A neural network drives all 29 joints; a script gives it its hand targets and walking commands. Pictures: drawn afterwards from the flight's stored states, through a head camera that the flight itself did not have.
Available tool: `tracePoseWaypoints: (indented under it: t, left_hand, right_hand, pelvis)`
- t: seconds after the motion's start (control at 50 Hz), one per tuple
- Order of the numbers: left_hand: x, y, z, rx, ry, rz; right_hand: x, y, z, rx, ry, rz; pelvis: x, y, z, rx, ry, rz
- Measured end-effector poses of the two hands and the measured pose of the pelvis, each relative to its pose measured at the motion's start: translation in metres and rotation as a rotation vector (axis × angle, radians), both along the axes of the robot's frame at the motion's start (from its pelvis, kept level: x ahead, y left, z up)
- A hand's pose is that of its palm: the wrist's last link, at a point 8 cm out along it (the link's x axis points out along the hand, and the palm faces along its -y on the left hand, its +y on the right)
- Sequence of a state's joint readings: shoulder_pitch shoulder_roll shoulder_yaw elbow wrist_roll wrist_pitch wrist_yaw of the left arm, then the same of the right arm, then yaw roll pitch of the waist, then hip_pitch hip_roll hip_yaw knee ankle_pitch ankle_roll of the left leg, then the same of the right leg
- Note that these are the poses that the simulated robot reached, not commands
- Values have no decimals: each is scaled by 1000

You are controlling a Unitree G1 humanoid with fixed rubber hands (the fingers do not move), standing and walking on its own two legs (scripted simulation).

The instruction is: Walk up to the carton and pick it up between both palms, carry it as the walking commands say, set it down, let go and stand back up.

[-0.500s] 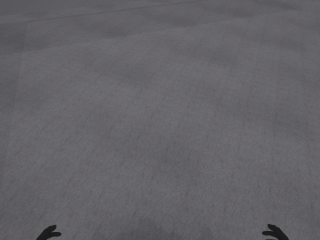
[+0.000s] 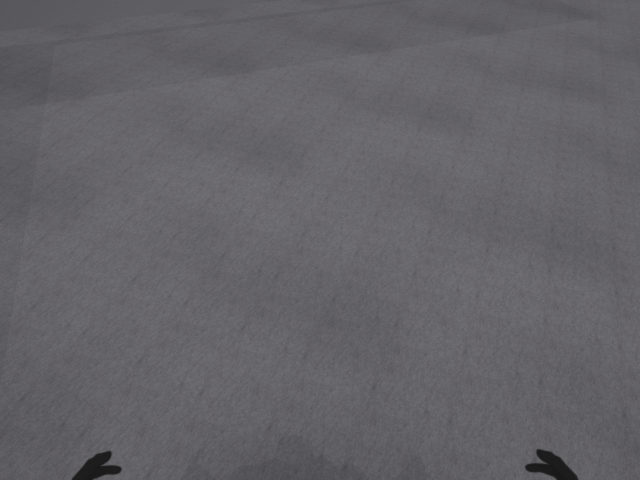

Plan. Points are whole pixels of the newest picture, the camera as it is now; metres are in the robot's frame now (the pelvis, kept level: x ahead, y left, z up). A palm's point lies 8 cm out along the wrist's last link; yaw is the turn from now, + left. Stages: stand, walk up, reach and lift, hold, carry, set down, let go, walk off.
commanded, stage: walk up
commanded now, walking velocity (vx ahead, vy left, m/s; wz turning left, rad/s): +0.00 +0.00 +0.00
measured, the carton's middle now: out of the picture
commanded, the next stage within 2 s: none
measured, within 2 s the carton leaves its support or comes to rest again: neither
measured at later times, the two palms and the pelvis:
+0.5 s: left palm (186, 318) +0.33 +0.21 -0.04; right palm out of the picture +0.04 -0.51 -0.06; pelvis +0.07 -0.09 -0.02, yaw -17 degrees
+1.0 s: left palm (325, 221) +0.59 +0.00 -0.10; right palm out of the picture +0.15 -0.57 -0.05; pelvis +0.29 -0.21 -0.02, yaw -36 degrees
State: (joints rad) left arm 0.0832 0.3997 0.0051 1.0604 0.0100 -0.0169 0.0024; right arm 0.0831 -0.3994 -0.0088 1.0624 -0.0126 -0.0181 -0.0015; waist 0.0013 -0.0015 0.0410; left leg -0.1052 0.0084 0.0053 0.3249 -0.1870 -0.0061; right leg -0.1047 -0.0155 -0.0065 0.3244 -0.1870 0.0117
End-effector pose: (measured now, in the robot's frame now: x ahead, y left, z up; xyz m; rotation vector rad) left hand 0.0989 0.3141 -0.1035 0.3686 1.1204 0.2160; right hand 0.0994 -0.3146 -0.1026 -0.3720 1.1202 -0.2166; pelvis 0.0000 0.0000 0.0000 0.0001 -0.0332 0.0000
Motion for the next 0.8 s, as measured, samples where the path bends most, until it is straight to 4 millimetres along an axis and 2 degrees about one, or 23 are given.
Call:
tracePoseWaypoints:
  t: [0.16,0.22,0.3,0.36,0.42,0.48,0.52,0.56,0.64,0.7,0.76,0.8]
  left_hand:
    - [0,0,0,0,1,1]
    - [15,1,5,-17,1,-85]
    - [71,-8,26,-24,-62,-220]
    - [118,-24,43,-27,-121,-283]
    - [169,-53,56,-25,-184,-344]
    - [219,-93,63,-16,-249,-399]
    - [248,-120,61,3,-294,-421]
    - [262,-142,52,14,-316,-415]
    - [255,-171,36,-2,-206,-389]
    - [257,-184,31,-11,-136,-392]
    - [273,-192,26,-17,-88,-406]
    - [292,-198,21,-21,-67,-420]
  right_hand:
    - [0,0,0,-1,1,-1]
    - [1,-14,9,-14,-80,-23]
    - [-26,-62,28,-104,-131,-99]
    - [-46,-105,42,-171,-134,-166]
    - [-58,-144,50,-218,-141,-223]
    - [-58,-182,45,-241,-147,-268]
    - [-50,-208,34,-247,-150,-286]
    - [-34,-224,21,-231,-160,-292]
    - [17,-220,13,-128,-221,-263]
    - [41,-214,11,-69,-203,-248]
    - [58,-216,14,-51,-175,-266]
    - [69,-222,20,-61,-167,-287]
  pelvis:
    - [1,0,0,0,0,0]
    - [2,-2,-3,17,30,-72]
    - [10,-14,-3,31,42,-152]
    - [23,-29,-4,29,31,-198]
    - [40,-51,-7,28,23,-241]
    - [62,-80,-17,29,17,-281]
    - [77,-105,-30,30,18,-301]
    - [87,-123,-39,16,27,-331]
    - [111,-143,-27,-2,27,-372]
    - [134,-157,-18,-8,27,-403]
    - [161,-169,-13,-12,30,-433]
    - [183,-176,-11,-15,30,-454]
